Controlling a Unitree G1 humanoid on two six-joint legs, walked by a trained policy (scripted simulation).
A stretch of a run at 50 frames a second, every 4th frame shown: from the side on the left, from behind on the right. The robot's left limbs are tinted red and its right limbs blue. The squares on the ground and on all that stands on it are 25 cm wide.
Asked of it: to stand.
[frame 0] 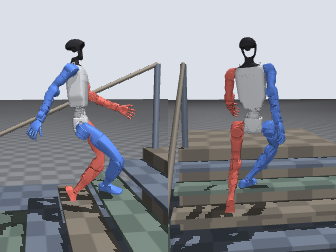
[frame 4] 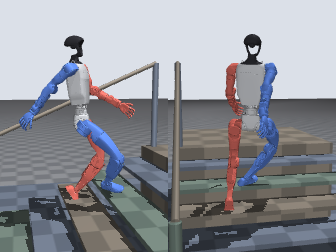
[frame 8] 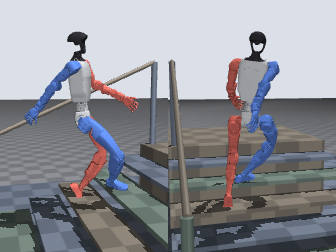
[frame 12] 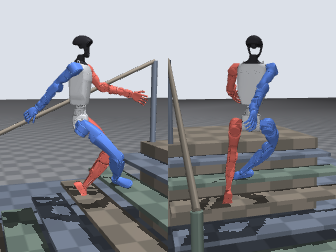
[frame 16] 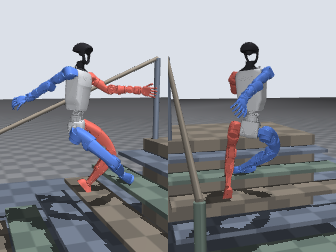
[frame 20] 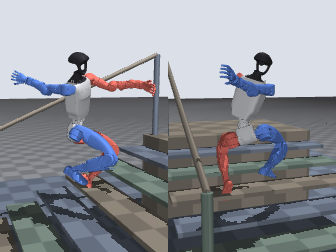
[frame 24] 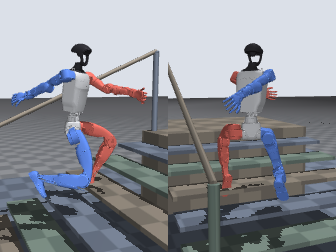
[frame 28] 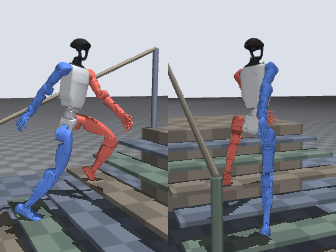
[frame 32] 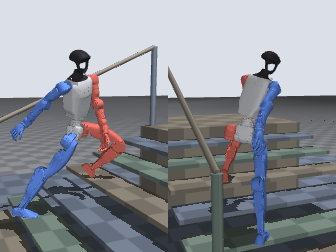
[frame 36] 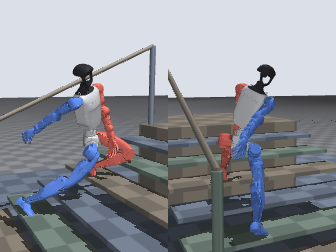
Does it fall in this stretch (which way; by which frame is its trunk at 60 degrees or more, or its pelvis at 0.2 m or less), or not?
no
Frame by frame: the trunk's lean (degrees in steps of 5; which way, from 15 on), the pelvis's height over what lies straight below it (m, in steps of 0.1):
0: 5, 0.7
4: 5, 0.7
8: 10, 0.7
12: 5, 0.7
16: 5, 0.7
20: 20 to its right, 0.6
24: 10, 0.7
28: 10, 0.7
32: 20 to its right, 0.6
36: 25 to its right, 0.5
